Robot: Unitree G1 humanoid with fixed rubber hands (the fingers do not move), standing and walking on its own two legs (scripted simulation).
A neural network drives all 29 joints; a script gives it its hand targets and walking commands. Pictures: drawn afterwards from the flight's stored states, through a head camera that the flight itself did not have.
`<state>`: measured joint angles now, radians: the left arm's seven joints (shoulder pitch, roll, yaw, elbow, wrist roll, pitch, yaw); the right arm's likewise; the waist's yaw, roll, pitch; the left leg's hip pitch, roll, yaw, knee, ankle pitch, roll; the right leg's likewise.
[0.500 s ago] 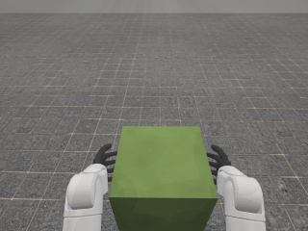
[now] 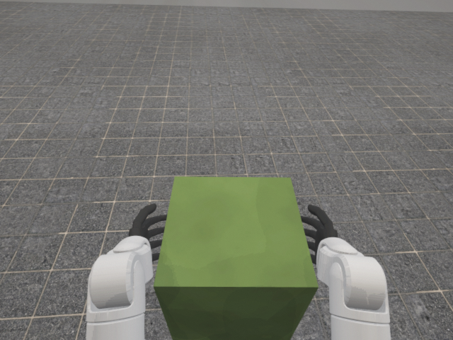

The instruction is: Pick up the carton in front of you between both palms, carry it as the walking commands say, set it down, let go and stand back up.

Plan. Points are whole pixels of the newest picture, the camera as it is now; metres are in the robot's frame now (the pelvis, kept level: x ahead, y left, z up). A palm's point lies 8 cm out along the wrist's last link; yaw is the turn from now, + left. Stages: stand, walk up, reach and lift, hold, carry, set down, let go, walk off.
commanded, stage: carry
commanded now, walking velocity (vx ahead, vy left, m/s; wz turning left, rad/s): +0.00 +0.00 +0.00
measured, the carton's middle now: (231, 263) +0.28 +0.00 +0.00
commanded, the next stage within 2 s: hold in 1.80 s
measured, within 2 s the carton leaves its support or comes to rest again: neither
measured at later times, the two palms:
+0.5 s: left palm (168, 156) +0.48 +0.13 +0.08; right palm (302, 155) +0.49 -0.17 +0.08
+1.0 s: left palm (159, 160) +0.49 +0.15 +0.06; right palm (289, 156) +0.51 -0.15 +0.06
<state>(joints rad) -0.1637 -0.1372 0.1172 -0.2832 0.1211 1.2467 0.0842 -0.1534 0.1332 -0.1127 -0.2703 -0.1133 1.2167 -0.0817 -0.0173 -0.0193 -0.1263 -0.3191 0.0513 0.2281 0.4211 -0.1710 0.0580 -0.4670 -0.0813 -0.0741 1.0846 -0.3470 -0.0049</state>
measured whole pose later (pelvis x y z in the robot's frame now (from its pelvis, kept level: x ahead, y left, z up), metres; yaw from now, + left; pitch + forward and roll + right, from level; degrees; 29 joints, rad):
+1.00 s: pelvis +0.24 -0.01 -0.01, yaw +4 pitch +3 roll +0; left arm -0.15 -0.13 0.11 -0.18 0.15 1.14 0.06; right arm -0.15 0.13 -0.11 -0.18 -0.15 1.13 -0.06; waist 0.00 0.01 -0.13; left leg -0.17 0.06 0.14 0.54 -0.42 -0.01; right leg -0.35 -0.07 -0.19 0.58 -0.27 -0.02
